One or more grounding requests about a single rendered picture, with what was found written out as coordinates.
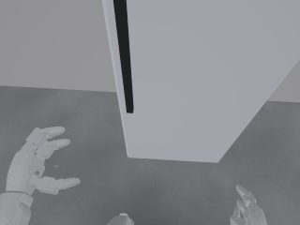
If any left robot forearm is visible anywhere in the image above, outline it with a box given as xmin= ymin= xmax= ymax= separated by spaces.
xmin=0 ymin=190 xmax=34 ymax=225

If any handle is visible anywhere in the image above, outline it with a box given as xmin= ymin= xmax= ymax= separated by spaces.
xmin=113 ymin=0 xmax=134 ymax=113

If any robot right hand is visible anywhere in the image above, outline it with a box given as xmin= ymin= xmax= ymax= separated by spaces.
xmin=230 ymin=185 xmax=267 ymax=225

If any fridge door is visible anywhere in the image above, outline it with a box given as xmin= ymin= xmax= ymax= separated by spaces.
xmin=105 ymin=0 xmax=300 ymax=163

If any robot left thigh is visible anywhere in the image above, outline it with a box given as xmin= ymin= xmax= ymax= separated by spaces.
xmin=107 ymin=216 xmax=134 ymax=225

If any robot left hand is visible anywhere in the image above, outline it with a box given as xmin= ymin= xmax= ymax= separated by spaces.
xmin=6 ymin=127 xmax=81 ymax=195

